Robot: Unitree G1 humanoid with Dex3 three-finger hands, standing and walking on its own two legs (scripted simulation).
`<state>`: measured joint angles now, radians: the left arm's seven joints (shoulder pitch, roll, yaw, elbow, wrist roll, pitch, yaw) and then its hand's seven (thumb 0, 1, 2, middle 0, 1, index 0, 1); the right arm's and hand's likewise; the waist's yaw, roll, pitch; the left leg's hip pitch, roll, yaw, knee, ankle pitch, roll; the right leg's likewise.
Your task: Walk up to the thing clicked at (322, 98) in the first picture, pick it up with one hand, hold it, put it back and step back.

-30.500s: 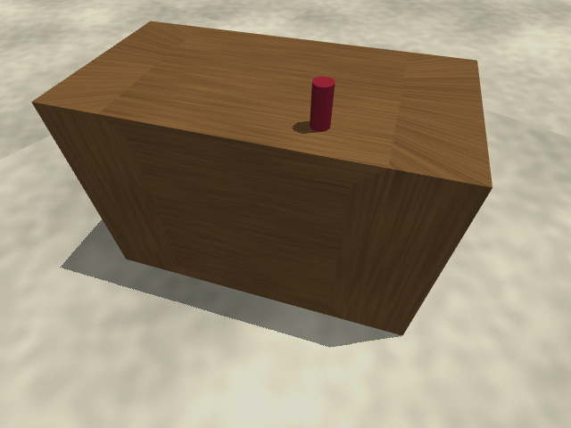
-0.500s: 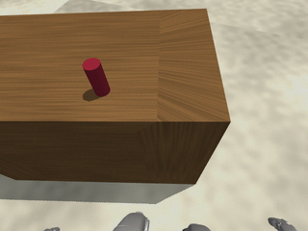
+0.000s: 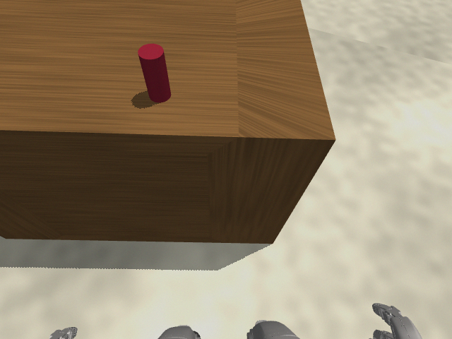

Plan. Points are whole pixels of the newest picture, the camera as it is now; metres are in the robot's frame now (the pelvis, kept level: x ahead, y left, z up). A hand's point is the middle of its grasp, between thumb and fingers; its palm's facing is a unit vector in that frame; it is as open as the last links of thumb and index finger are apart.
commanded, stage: step back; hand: left
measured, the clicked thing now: (155, 75) +0.63 +0.18 +0.04
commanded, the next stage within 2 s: none
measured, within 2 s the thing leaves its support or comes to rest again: neither
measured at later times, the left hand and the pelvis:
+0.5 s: hand out of the picture +0.01 +0.28 -0.15, palm faces +0.02 -0.92 -0.40, open 7.4 cm; pelvis -0.13 +0.01 -0.02, yaw +2 degrees
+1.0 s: hand out of the picture -0.23 +0.24 -0.14, palm faces -0.05 -0.91 -0.40, open 7.3 cm; pelvis -0.28 -0.03 -0.01, yaw -4 degrees
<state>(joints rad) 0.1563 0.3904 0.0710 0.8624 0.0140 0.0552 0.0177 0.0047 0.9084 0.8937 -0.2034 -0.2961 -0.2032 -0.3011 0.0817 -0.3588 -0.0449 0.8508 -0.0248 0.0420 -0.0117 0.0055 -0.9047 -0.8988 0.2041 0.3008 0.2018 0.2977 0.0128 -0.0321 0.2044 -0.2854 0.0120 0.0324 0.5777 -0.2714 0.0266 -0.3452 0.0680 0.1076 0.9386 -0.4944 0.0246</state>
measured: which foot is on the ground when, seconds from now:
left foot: down 0.00-0.10, up 0.12-0.44, down 0.46-0.92, up 0.94-1.00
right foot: up 0.00-0.06, down 0.08-0.50, up 0.52-0.86, down 0.88-1.00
